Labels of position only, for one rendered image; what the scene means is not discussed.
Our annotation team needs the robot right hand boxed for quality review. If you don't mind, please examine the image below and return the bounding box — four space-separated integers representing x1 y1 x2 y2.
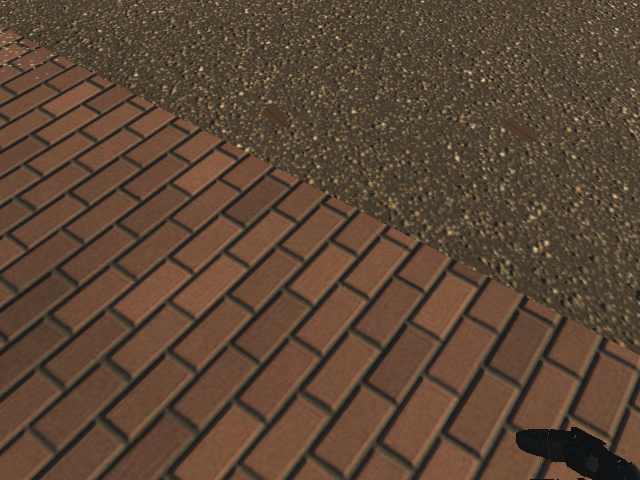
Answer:
516 427 640 480

